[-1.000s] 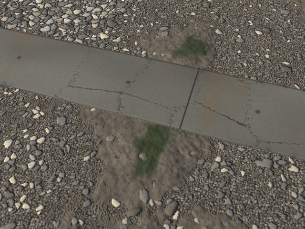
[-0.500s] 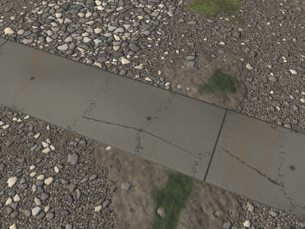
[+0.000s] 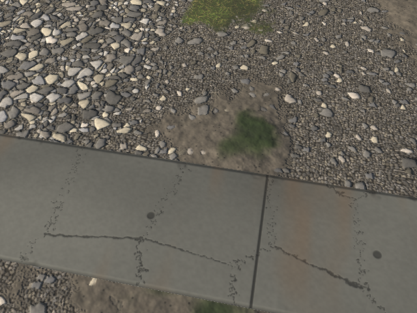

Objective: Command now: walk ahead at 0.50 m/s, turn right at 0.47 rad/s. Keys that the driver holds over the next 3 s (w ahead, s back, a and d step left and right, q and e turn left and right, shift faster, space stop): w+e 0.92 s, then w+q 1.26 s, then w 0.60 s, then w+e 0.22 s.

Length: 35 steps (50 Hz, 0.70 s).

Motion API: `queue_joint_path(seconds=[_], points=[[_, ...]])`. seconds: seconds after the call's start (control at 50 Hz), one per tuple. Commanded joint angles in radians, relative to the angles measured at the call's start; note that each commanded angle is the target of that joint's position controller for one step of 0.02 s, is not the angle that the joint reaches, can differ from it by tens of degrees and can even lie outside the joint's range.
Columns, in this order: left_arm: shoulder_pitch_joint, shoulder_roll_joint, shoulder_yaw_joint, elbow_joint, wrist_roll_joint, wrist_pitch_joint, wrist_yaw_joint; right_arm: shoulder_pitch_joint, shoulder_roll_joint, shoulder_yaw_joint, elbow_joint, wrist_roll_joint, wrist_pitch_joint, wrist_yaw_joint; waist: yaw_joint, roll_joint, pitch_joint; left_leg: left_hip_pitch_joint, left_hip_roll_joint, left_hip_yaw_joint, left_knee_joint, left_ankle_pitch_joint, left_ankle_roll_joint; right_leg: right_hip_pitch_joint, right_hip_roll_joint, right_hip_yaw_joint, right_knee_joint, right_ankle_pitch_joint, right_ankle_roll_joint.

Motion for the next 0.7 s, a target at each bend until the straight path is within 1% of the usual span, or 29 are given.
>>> queue_joint_path(seconds=[0.02,0.04,0.06,0.08,0.1,0.12,0.16,0.2,0.24,0.28,0.3,0.34,0.36,0.38,0.4,0.42,0.44,0.46,0.48,0.5,0.52,0.54,0.56,0.58,0.6,0.64,0.7], points=[[0.167,0.137,0.04,-0.032,0.0,-0.004,0.014,-0.081,-0.133,-0.021,-0.135,0.008,-0.068,0.004,0.074,-0.007,-0.157,-0.539,0.06,-0.098,0.176,0.091,0.028,0.553,-0.295,0.508,-0.315,0.051,-0.209],[0.119,0.107,0.031,-0.05,0.007,-0.005,0.016,-0.083,-0.143,-0.032,-0.136,-0.012,-0.058,-0.004,0.037,-0.001,-0.118,-0.466,0.089,-0.095,0.099,0.127,0.02,0.432,-0.262,0.438,-0.338,0.139,-0.193],[0.099,0.101,0.028,-0.063,0.014,-0.004,0.019,-0.07,-0.135,-0.035,-0.141,-0.02,-0.044,-0.005,0.01,-0.022,-0.104,-0.41,0.098,-0.097,0.063,0.145,0.011,0.356,-0.24,0.415,-0.364,0.177,-0.194],[0.095,0.107,0.031,-0.068,0.013,-0.005,0.022,-0.057,-0.12,-0.034,-0.145,-0.024,-0.033,-0.006,-0.002,-0.035,-0.099,-0.388,0.098,-0.089,0.028,0.155,-0.002,0.314,-0.228,0.394,-0.381,0.215,-0.203],[0.105,0.117,0.034,-0.068,0.011,-0.008,0.027,-0.054,-0.106,-0.032,-0.149,-0.027,-0.023,-0.007,-0.008,-0.04,-0.093,-0.379,0.096,-0.078,-0.009,0.173,-0.017,0.278,-0.218,0.363,-0.39,0.256,-0.207],[0.119,0.131,0.039,-0.067,0.009,-0.01,0.033,-0.074,-0.098,-0.03,-0.161,-0.028,-0.016,-0.01,-0.006,-0.04,-0.081,-0.385,0.089,-0.07,-0.057,0.209,-0.031,0.253,-0.207,0.337,-0.397,0.284,-0.207],[0.153,0.151,0.045,-0.061,0.003,-0.009,0.046,-0.155,-0.084,-0.025,-0.19,-0.031,-0.012,-0.013,0.018,-0.043,-0.058,-0.403,0.072,-0.06,-0.196,0.328,-0.051,0.231,-0.181,0.301,-0.399,0.294,-0.185],[0.186,0.152,0.046,-0.054,-0.004,-0.001,0.055,-0.234,-0.062,-0.017,-0.21,-0.028,-0.017,-0.008,0.05,-0.059,-0.053,-0.368,0.04,-0.058,-0.361,0.458,-0.053,0.224,-0.144,0.273,-0.38,0.245,-0.147],[0.219,0.153,0.046,-0.047,-0.008,0.007,0.061,-0.303,-0.054,-0.012,-0.227,-0.018,-0.023,0.002,0.08,-0.077,-0.05,-0.32,0.006,-0.051,-0.486,0.536,-0.053,0.226,-0.136,0.284,-0.364,0.181,-0.126],[0.251,0.157,0.047,-0.038,-0.012,0.014,0.063,-0.352,-0.068,-0.015,-0.245,-0.008,-0.031,0.012,0.098,-0.088,-0.046,-0.299,-0.013,-0.061,-0.546,0.543,-0.049,0.261,-0.157,0.333,-0.336,0.143,-0.122],[0.263,0.153,0.047,-0.035,-0.013,0.018,0.065,-0.365,-0.079,-0.018,-0.252,-0.005,-0.036,0.017,0.1,-0.088,-0.045,-0.297,-0.018,-0.072,-0.575,0.523,-0.043,0.294,-0.169,0.364,-0.31,0.13,-0.119],[0.265,0.153,0.048,-0.037,-0.011,0.025,0.07,-0.362,-0.105,-0.029,-0.257,-0.003,-0.046,0.026,0.086,-0.099,-0.049,-0.27,-0.026,-0.089,-0.623,0.455,-0.023,0.355,-0.193,0.431,-0.253,0.114,-0.106],[0.255,0.156,0.051,-0.041,-0.009,0.028,0.071,-0.339,-0.117,-0.034,-0.255,-0.002,-0.051,0.027,0.069,-0.116,-0.052,-0.236,-0.027,-0.089,-0.635,0.409,-0.009,0.37,-0.2,0.456,-0.224,0.129,-0.098],[0.236,0.149,0.05,-0.048,-0.008,0.031,0.071,-0.281,-0.127,-0.042,-0.241,-0.001,-0.056,0.025,0.034,-0.129,-0.068,-0.156,-0.03,-0.075,-0.666,0.396,0.012,0.367,-0.189,0.464,-0.182,0.16,-0.084],[0.219,0.121,0.04,-0.06,-0.004,0.03,0.069,-0.183,-0.153,-0.056,-0.22,-0.009,-0.06,0.018,-0.017,-0.12,-0.127,0.006,-0.008,-0.077,-0.692,0.406,0.045,0.333,-0.141,0.437,-0.079,0.208,-0.055],[0.207,0.066,0.019,-0.082,0.01,0.025,0.063,-0.033,-0.207,-0.072,-0.208,-0.026,-0.061,0.008,-0.084,-0.035,-0.261,0.265,0.15,-0.215,-0.665,0.371,0.113,0.213,-0.082,0.358,0.179,0.111,-0.018],[0.348,0.007,0.0,-0.107,-0.015,0.015,0.063,0.067,-0.278,-0.092,-0.174,-0.035,-0.046,0.009,-0.035,0.293,-0.395,0.611,0.374,-0.643,-0.718,0.194,0.275,-0.148,0.06,0.22,0.497,-0.342,0.05],[0.356,0.1,0.012,-0.088,-0.024,0.013,0.065,0.062,-0.193,-0.074,-0.18,-0.012,-0.04,0.014,-0.047,0.264,-0.351,0.593,0.41,-0.774,-0.771,0.003,0.272,-0.289,-0.018,0.231,0.652,-0.408,0.064],[0.258,0.161,0.029,-0.095,-0.019,0.019,0.064,0.022,-0.131,-0.057,-0.192,-0.01,-0.033,0.01,-0.072,0.151,-0.218,0.473,0.366,-0.627,-0.788,0.006,0.226,-0.325,-0.055,0.222,0.701,-0.314,0.073],[0.2,0.154,0.031,-0.108,-0.009,0.024,0.065,-0.027,-0.115,-0.049,-0.197,-0.017,-0.025,0.009,-0.057,0.073,-0.138,0.349,0.323,-0.495,-0.804,0.12,0.198,-0.3,-0.089,0.185,0.693,-0.238,0.082],[0.163,0.141,0.033,-0.123,0.001,0.025,0.061,-0.06,-0.097,-0.042,-0.188,-0.02,-0.021,0.01,-0.039,0.061,-0.076,0.249,0.283,-0.404,-0.831,0.223,0.19,-0.283,-0.115,0.179,0.65,-0.189,0.087],[0.165,0.124,0.035,-0.128,-0.003,0.029,0.054,-0.077,-0.085,-0.036,-0.183,-0.025,-0.021,0.01,-0.014,0.088,-0.055,0.182,0.252,-0.327,-0.858,0.278,0.177,-0.24,-0.141,0.172,0.62,-0.16,0.087],[0.176,0.103,0.033,-0.13,-0.011,0.036,0.05,-0.085,-0.082,-0.036,-0.176,-0.024,-0.024,0.011,-0.002,0.111,-0.045,0.141,0.232,-0.271,-0.886,0.303,0.175,-0.212,-0.152,0.156,0.598,-0.146,0.089],[0.176,0.083,0.03,-0.133,-0.013,0.042,0.047,-0.086,-0.085,-0.039,-0.168,-0.019,-0.028,0.013,0.003,0.116,-0.04,0.119,0.226,-0.227,-0.906,0.335,0.183,-0.206,-0.157,0.141,0.582,-0.137,0.092],[0.163,0.071,0.027,-0.142,-0.011,0.047,0.046,-0.085,-0.097,-0.043,-0.158,-0.015,-0.032,0.014,0.006,0.11,-0.031,0.107,0.23,-0.191,-0.924,0.369,0.192,-0.216,-0.165,0.136,0.557,-0.119,0.097],[0.123,0.061,0.023,-0.16,-0.004,0.052,0.046,-0.077,-0.126,-0.053,-0.138,-0.016,-0.035,0.013,0.005,0.085,-0.022,0.118,0.244,-0.134,-0.943,0.444,0.207,-0.251,-0.175,0.137,0.489,-0.063,0.109],[0.069,0.054,0.019,-0.169,-0.005,0.046,0.034,-0.075,-0.148,-0.059,-0.115,-0.016,-0.027,0.008,-0.009,0.07,-0.023,0.155,0.232,-0.028,-0.944,0.516,0.19,-0.252,-0.176,0.118,0.345,0.082,0.109]])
